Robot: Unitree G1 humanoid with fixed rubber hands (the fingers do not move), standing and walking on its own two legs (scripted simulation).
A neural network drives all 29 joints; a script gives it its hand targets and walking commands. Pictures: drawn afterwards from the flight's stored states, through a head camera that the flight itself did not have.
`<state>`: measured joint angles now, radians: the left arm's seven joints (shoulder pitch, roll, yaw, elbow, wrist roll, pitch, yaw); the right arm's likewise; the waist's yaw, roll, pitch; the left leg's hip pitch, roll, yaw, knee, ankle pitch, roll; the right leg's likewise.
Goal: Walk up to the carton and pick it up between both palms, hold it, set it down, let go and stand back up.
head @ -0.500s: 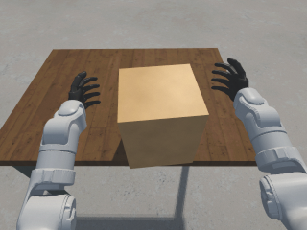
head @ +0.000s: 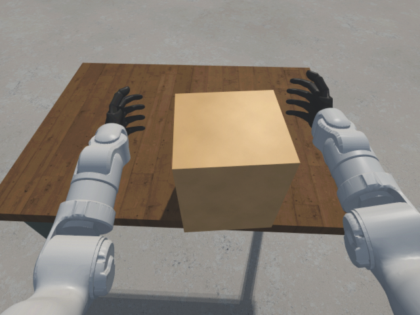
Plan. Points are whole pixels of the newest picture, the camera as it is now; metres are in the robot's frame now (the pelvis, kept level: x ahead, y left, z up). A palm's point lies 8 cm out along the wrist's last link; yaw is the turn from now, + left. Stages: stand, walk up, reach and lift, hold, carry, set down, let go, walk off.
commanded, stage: reach and lift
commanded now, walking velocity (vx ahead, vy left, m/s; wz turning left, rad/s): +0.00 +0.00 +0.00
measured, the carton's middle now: (226, 164) +0.44 -0.02 +0.02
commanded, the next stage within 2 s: none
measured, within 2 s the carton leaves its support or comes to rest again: neither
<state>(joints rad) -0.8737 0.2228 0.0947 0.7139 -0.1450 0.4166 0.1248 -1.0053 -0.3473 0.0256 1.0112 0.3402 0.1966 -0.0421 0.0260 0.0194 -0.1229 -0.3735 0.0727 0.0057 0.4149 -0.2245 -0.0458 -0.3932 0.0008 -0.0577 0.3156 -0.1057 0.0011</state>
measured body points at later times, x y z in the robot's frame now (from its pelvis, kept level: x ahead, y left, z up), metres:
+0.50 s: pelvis -0.01 +0.00 -0.02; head +0.06 -0.01 +0.43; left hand +0.43 +0.18 +0.04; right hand +0.46 -0.18 +0.06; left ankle -0.02 +0.14 -0.74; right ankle +0.02 -0.12 -0.74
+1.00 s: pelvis -0.02 -0.01 -0.03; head +0.06 -0.01 +0.42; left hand +0.43 +0.14 +0.03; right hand +0.45 -0.17 +0.05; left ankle -0.02 +0.14 -0.74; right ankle +0.02 -0.12 -0.74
